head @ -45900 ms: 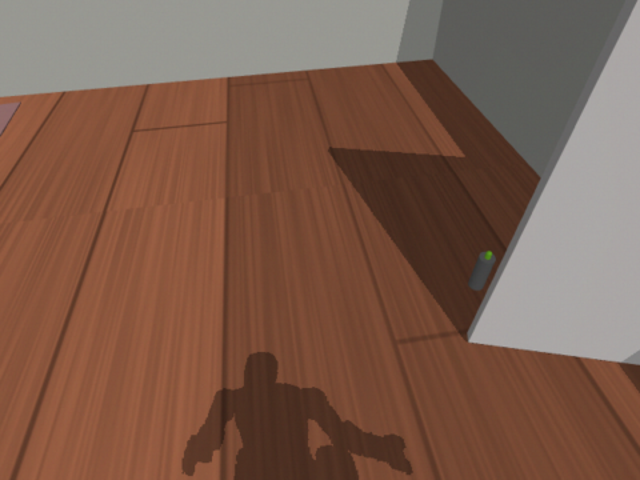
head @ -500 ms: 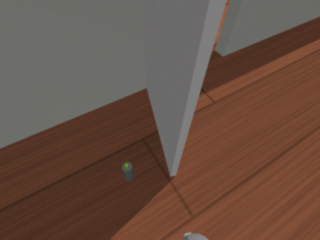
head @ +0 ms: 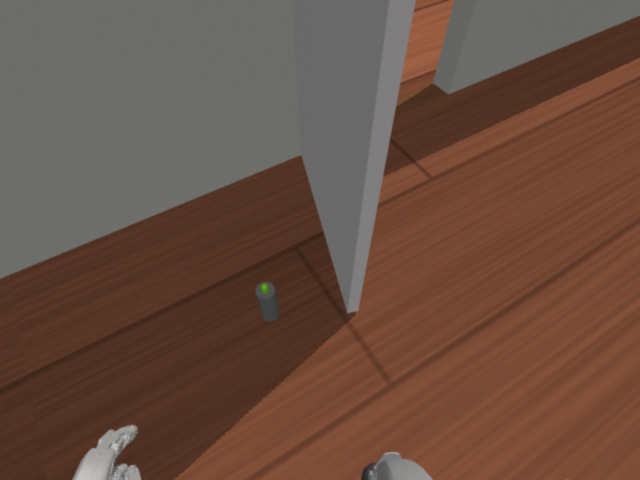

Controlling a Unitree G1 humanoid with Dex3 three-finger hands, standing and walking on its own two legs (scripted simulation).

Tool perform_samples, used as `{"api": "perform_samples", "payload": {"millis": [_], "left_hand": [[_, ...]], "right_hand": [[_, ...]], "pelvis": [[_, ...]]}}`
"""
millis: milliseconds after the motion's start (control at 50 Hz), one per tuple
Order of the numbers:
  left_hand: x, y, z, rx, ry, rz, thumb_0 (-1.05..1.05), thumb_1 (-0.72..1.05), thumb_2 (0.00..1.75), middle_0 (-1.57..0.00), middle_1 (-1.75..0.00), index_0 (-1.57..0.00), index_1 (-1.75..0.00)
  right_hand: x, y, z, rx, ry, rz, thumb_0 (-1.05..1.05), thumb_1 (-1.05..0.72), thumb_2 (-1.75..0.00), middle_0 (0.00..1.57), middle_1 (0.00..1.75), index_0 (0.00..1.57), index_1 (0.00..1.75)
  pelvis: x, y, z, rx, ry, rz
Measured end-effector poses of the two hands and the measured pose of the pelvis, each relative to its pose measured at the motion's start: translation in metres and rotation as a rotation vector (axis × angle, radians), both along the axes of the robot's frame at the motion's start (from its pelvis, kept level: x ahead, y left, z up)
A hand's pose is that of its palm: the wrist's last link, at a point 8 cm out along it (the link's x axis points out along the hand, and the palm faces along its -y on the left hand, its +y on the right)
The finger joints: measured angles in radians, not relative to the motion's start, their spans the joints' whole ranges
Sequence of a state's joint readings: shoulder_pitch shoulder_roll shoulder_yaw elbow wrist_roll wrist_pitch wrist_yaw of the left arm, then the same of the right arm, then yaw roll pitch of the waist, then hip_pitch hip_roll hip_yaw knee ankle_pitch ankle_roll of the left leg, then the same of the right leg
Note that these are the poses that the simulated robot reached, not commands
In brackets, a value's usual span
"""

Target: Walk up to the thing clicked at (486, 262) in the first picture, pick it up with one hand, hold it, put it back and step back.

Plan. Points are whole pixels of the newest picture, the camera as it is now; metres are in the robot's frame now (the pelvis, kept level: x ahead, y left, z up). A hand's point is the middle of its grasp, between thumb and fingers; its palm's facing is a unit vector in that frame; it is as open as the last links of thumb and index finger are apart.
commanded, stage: step back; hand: left
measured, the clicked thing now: (267, 300) +0.68 +0.19 -0.65
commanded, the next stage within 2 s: stand in 1.96 s
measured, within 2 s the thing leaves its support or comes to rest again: neither
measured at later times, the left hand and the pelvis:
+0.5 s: hand out of the picture -0.08 +0.21 -0.13, palm faces -0.07 -0.91 -0.40, open 7.4 cm; pelvis -0.16 -0.05 +0.01, yaw -4 degrees
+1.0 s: hand out of the picture -0.23 +0.18 -0.14, palm faces -0.04 -0.92 -0.38, open 7.4 cm; pelvis -0.32 -0.08 +0.00, yaw -3 degrees
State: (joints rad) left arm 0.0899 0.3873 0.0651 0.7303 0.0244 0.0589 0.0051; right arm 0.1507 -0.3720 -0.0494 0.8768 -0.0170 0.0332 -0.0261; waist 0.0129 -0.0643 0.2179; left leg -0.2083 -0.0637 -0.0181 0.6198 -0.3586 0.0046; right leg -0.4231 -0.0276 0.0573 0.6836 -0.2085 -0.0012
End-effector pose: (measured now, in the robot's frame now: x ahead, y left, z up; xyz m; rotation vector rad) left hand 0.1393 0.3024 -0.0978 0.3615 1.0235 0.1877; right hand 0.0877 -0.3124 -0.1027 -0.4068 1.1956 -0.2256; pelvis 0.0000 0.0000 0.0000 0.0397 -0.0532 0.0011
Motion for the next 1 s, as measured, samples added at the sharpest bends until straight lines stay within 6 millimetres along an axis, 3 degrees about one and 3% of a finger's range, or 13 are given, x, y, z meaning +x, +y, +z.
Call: {"api": "perform_samples", "payload": {"millis": [120,220,360,460,520,600,720,840,920,1000], "left_hand": [[-0.052,0.000,-0.002,-0.039,0.073,0.034,0.01,0.90,0.90,-0.20,-0.30,-0.20,-0.30],[-0.102,0.000,-0.005,-0.028,0.124,0.046,0.01,0.90,0.90,-0.20,-0.30,-0.20,-0.30],[-0.167,-0.019,-0.015,0.030,0.202,0.014,0.01,0.90,0.90,-0.20,-0.30,-0.20,-0.30],[-0.213,-0.045,0.001,0.024,0.204,0.022,0.01,0.90,0.90,-0.20,-0.30,-0.20,-0.30],[-0.228,-0.050,0.013,0.033,0.195,0.028,0.01,0.90,0.90,-0.21,-0.30,-0.21,-0.30],[-0.232,-0.050,0.018,0.055,0.136,0.016,0.01,0.90,0.90,-0.21,-0.30,-0.21,-0.30],[-0.245,-0.042,-0.001,0.038,0.029,0.029,0.01,0.90,0.90,-0.21,-0.30,-0.21,-0.30],[-0.293,-0.058,-0.003,-0.023,0.074,0.046,0.01,0.90,0.90,-0.20,-0.30,-0.20,-0.30],[-0.332,-0.066,-0.002,-0.030,0.100,0.046,0.01,0.90,0.90,-0.20,-0.30,-0.20,-0.30],[-0.373,-0.075,-0.008,0.004,0.129,0.028,0.01,0.90,0.90,-0.21,-0.30,-0.20,-0.30]], "right_hand": [[-0.049,0.006,0.023,-0.004,0.005,-0.002,0.01,-0.90,-0.90,0.21,0.30,0.21,0.31],[-0.065,-0.007,0.032,-0.024,-0.038,0.003,0.01,-0.90,-0.90,0.21,0.30,0.21,0.31],[-0.088,-0.043,0.013,-0.016,-0.145,0.008,0.01,-0.90,-0.90,0.21,0.30,0.21,0.31],[-0.126,-0.056,0.002,0.022,-0.117,-0.040,0.01,-0.90,-0.90,0.21,0.30,0.21,0.30],[-0.153,-0.057,0.004,0.043,-0.089,-0.048,0.01,-0.90,-0.90,0.21,0.30,0.20,0.30],[-0.192,-0.057,-0.002,0.038,-0.029,-0.034,0.01,-0.90,-0.90,0.21,0.30,0.20,0.30],[-0.244,-0.044,-0.011,0.022,0.043,0.016,0.01,-0.90,-0.90,0.21,0.30,0.20,0.30],[-0.280,-0.044,0.009,0.025,0.017,0.029,0.01,-0.90,-0.90,0.21,0.30,0.21,0.31],[-0.289,-0.058,0.018,0.012,-0.047,0.032,0.01,-0.90,-0.90,0.21,0.30,0.21,0.31],[-0.298,-0.079,0.011,0.021,-0.113,0.028,0.01,-0.90,-0.90,0.21,0.30,0.21,0.31]], "pelvis": [[-0.030,-0.001,0.014,-0.062,0.005,-0.003],[-0.060,-0.011,0.016,-0.061,0.026,-0.034],[-0.115,-0.036,-0.004,-0.040,0.020,-0.092],[-0.146,-0.049,0.002,-0.030,0.012,-0.080],[-0.161,-0.051,0.011,0.002,0.030,-0.070],[-0.186,-0.053,0.011,-0.005,0.049,-0.039],[-0.234,-0.053,-0.003,0.003,0.020,0.017],[-0.270,-0.059,0.009,-0.049,0.013,0.010],[-0.295,-0.069,0.012,-0.054,0.031,-0.011],[-0.320,-0.083,0.001,-0.035,0.030,-0.049]]}}
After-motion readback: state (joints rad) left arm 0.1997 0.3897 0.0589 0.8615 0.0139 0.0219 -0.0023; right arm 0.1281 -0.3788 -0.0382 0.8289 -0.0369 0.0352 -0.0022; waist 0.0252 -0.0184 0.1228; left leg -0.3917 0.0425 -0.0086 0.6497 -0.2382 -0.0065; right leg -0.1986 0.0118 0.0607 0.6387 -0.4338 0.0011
